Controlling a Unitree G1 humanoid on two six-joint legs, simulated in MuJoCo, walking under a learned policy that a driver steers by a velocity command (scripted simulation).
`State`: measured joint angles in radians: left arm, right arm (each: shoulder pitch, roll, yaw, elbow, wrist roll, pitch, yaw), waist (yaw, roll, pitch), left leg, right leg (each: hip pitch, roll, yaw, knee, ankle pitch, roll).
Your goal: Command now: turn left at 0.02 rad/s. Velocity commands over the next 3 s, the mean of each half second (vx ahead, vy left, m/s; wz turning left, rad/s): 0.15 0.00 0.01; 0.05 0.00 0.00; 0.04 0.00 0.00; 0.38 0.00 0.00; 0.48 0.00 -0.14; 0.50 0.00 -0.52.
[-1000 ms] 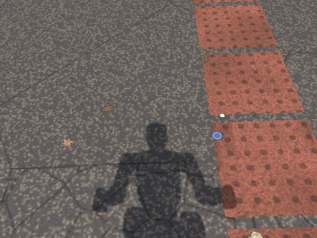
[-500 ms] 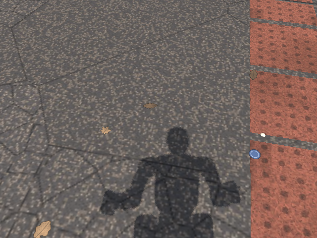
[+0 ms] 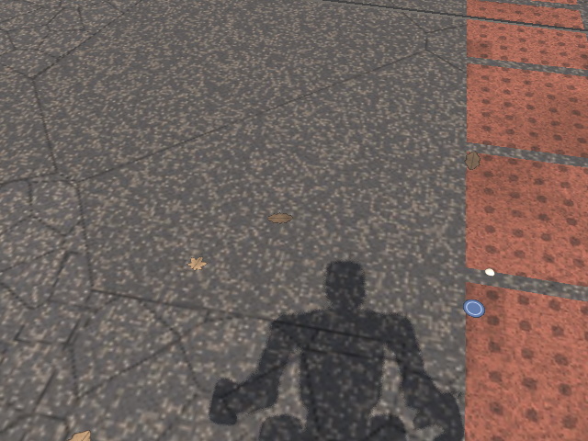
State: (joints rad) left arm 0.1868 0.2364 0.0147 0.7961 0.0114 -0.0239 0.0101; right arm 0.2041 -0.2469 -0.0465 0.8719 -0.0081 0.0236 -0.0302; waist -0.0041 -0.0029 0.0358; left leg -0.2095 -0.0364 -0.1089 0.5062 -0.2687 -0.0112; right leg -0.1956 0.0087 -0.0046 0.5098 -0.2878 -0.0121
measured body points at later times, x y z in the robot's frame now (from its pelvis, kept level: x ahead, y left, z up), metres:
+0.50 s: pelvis +0.07 +0.05 +0.01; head +0.09 +0.07 +0.46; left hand +0.15 +0.33 -0.13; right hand +0.13 -0.23 -0.12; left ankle +0.06 +0.14 -0.74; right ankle +0.01 -0.09 -0.67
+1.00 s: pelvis +0.13 +0.03 +0.00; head +0.15 +0.03 +0.45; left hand +0.24 +0.30 -0.13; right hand +0.18 -0.23 -0.15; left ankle +0.06 +0.14 -0.74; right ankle +0.15 -0.09 -0.74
